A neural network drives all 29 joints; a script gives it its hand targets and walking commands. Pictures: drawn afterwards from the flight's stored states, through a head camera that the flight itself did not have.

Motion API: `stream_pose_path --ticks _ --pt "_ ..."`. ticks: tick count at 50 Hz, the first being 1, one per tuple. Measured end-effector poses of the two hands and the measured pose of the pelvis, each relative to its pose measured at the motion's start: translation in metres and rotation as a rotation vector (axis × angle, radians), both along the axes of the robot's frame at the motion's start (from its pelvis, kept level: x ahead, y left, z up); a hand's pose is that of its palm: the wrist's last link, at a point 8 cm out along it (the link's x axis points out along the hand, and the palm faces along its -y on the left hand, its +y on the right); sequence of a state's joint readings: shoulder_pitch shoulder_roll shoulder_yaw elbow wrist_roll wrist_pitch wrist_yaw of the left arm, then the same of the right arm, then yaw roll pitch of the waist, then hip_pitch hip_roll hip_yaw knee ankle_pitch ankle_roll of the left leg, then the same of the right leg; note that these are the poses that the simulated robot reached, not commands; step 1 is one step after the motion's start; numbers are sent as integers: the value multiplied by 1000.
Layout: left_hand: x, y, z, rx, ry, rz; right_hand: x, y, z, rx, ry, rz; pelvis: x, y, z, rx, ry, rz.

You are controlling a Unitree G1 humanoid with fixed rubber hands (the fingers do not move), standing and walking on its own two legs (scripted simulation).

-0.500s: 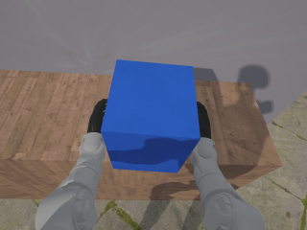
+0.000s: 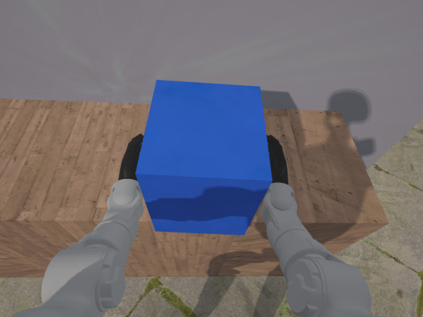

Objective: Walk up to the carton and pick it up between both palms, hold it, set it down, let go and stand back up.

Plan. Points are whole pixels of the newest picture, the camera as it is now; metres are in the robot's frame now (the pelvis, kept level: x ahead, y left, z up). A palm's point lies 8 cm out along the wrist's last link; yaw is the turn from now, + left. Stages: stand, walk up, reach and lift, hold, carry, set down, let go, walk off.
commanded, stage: reach and lift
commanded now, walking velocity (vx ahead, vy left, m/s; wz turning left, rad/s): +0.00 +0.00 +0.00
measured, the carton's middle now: (203, 164) +0.43 +0.03 +0.01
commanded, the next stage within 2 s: none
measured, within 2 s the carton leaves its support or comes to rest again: leaves its support in 0.18 s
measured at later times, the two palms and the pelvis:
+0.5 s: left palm (122, 156) +0.39 +0.18 +0.08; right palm (288, 153) +0.40 -0.11 +0.11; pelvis +0.00 +0.00 +0.00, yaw +3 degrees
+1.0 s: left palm (115, 156) +0.35 +0.17 +0.14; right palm (309, 161) +0.36 -0.12 +0.15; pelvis -0.03 -0.01 +0.01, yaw +1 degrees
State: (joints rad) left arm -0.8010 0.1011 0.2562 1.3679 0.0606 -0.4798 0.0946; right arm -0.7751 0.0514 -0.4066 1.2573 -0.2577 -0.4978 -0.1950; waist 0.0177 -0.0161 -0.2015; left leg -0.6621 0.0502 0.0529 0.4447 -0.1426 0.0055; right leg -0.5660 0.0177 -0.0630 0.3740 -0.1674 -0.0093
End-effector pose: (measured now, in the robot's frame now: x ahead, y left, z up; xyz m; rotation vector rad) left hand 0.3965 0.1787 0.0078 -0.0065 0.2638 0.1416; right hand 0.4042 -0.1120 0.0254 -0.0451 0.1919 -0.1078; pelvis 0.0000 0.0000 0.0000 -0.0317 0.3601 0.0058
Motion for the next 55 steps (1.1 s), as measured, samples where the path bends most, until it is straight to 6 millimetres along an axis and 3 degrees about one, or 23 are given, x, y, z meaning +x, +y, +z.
stream_pose_path --ticks 9,16,31,36,41,55 --pt "-3 0 4 33 7 4 1 0 5 21 4 11 4 3 -5 -10 -1 12" --pt "-7 -2 21 19 -32 8 -2 -1 26 40 -34 13 6 2 -6 -8 -38 30" --pt "-11 -2 113 41 -88 -5 -10 -1 123 59 -85 0 -7 -5 6 13 -259 54" --pt "-17 -8 141 34 -88 -19 -20 -8 145 66 -77 -16 -12 -6 10 23 -340 44" --pt "-26 -13 147 24 -36 -21 -30 -13 146 64 -27 -28 -18 -6 13 30 -413 23" --pt "-53 -6 124 30 -8 5 -51 -6 115 62 -3 -7 -30 -6 12 26 -429 25"
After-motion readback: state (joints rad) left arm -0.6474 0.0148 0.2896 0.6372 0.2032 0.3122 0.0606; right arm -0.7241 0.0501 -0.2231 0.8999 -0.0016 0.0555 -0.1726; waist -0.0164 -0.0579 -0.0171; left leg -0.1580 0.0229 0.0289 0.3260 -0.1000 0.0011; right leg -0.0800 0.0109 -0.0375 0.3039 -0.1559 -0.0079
